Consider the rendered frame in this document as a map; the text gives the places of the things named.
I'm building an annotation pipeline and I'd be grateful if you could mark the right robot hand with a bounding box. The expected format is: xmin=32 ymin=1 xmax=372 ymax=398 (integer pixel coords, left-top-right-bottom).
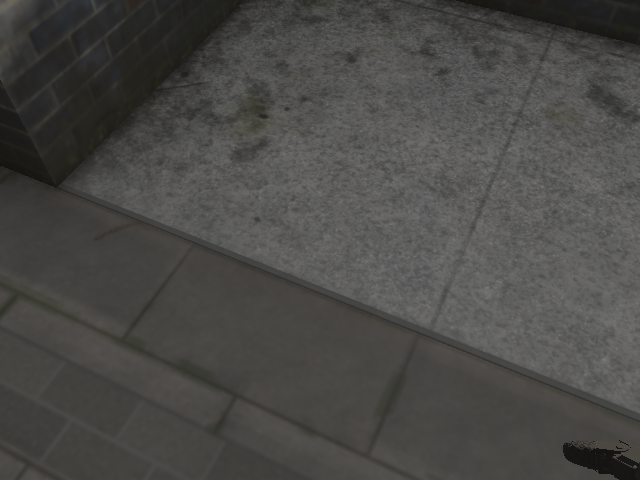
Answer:
xmin=563 ymin=440 xmax=640 ymax=480

